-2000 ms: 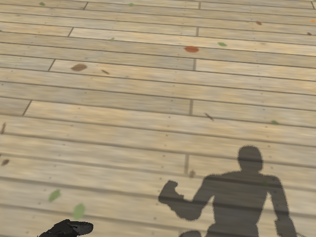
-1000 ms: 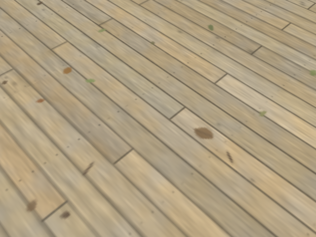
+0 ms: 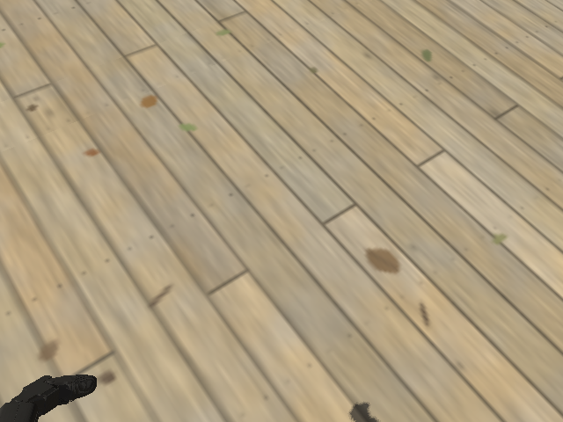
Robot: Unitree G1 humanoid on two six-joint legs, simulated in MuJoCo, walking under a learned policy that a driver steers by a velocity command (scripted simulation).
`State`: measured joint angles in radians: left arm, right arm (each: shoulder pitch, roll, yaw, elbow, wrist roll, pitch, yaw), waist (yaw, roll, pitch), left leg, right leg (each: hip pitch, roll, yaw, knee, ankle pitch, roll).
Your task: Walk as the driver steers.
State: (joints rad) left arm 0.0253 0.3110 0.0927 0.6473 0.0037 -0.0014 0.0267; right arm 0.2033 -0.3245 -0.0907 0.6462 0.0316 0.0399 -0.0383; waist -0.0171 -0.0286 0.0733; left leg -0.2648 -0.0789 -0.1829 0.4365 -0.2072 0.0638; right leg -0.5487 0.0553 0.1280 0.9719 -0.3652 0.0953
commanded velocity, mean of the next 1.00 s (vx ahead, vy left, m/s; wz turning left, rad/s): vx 0.04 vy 0.00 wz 0.77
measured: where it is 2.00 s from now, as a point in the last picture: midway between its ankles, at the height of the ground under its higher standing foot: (190, 268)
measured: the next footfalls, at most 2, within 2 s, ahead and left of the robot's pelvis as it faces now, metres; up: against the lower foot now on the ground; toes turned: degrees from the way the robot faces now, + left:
right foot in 0.24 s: +0.14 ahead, -0.12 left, +0.00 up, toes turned +24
left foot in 0.70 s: -0.01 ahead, +0.12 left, +0.00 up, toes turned +45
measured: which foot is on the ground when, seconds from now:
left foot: down 0.00-0.24, up 0.26-0.68, down 0.70-1.00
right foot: up 0.00-0.22, down 0.24-0.70, up 0.72-1.00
